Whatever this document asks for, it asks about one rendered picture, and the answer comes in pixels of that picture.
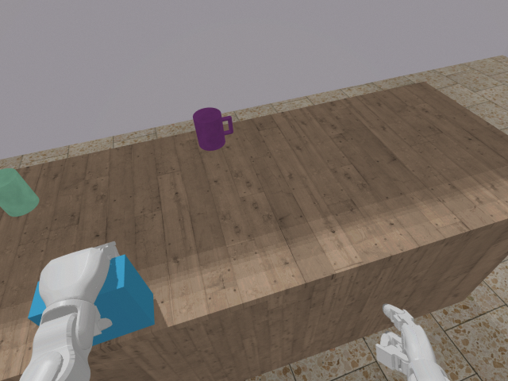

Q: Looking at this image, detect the table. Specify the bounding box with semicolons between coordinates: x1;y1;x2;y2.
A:
0;82;508;381

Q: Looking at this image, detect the right robot hand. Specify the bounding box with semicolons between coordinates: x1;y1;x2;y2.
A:
375;304;437;376

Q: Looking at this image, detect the left robot hand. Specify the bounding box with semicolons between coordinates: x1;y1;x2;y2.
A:
39;241;120;337

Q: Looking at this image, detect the left robot forearm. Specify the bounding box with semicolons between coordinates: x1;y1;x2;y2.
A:
19;299;96;381

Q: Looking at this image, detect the sponge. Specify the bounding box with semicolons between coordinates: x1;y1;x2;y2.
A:
28;254;155;346

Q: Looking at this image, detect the right robot forearm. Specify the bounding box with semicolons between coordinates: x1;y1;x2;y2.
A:
407;360;450;381

